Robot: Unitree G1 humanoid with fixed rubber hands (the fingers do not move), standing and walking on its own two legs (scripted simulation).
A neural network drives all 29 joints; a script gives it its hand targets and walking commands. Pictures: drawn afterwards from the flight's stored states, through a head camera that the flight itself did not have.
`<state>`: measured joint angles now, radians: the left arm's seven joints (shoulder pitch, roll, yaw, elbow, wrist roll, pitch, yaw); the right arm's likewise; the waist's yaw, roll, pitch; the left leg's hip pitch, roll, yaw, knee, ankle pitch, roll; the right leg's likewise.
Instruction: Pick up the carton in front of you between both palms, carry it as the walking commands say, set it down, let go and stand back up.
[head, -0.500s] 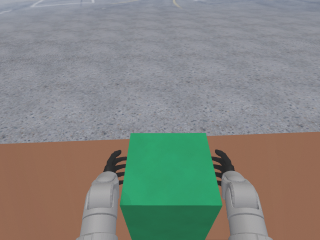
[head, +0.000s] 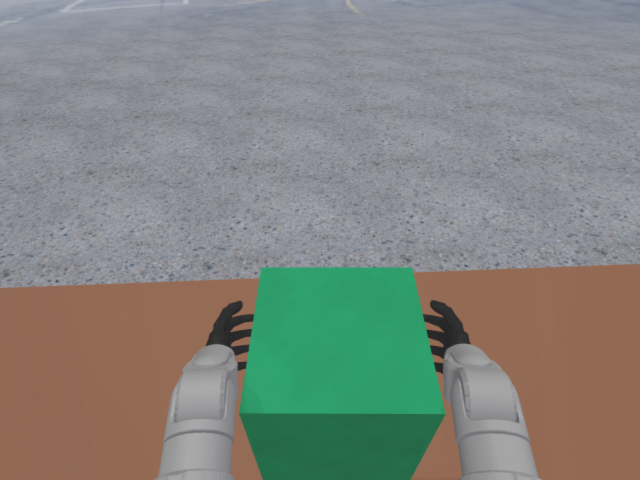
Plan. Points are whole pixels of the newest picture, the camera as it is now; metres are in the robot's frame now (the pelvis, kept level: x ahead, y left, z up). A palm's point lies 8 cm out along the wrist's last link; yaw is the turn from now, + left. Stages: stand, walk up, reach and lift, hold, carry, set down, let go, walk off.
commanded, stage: hold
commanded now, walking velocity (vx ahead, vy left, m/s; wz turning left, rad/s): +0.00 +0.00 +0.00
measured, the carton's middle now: (336, 378) +0.30 +0.00 -0.03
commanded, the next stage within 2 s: carry in 0.36 s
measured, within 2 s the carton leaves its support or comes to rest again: neither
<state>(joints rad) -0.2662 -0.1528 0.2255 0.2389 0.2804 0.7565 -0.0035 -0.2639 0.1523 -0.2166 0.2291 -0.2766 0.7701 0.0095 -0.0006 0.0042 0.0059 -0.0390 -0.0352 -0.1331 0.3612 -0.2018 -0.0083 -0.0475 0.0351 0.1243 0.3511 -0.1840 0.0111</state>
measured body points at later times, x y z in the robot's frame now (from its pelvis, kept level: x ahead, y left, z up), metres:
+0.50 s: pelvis +0.01 +0.00 -0.01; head -0.03 +0.00 +0.44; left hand +0.31 +0.15 +0.05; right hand +0.31 -0.15 +0.05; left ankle +0.01 +0.13 -0.74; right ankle +0.01 -0.13 -0.74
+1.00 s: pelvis +0.21 +0.00 +0.00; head +0.21 +0.00 +0.45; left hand +0.48 +0.17 +0.07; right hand +0.49 -0.13 +0.07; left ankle +0.14 +0.11 -0.68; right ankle +0.12 -0.08 -0.75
